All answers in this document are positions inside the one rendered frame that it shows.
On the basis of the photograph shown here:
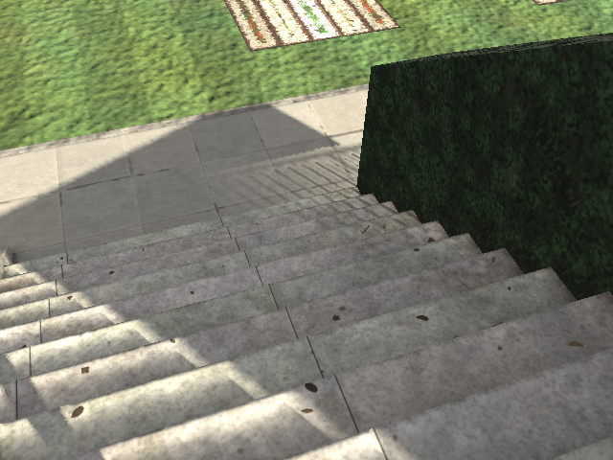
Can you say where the stairs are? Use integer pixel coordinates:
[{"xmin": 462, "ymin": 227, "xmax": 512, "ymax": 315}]
[{"xmin": 0, "ymin": 187, "xmax": 613, "ymax": 460}]

